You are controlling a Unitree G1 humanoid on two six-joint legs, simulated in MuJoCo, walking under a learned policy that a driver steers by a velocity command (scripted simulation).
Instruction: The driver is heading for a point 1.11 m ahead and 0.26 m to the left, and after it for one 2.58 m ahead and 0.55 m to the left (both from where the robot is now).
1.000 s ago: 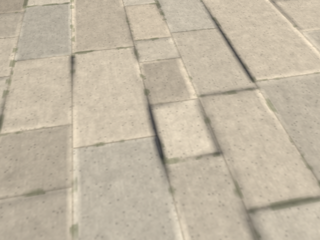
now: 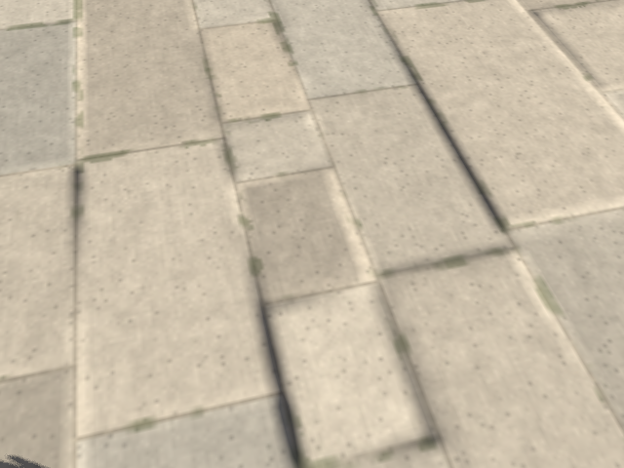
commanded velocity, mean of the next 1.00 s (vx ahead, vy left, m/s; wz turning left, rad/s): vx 0.50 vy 0.00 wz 0.42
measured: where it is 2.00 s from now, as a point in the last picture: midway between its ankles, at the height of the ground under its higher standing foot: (193, 262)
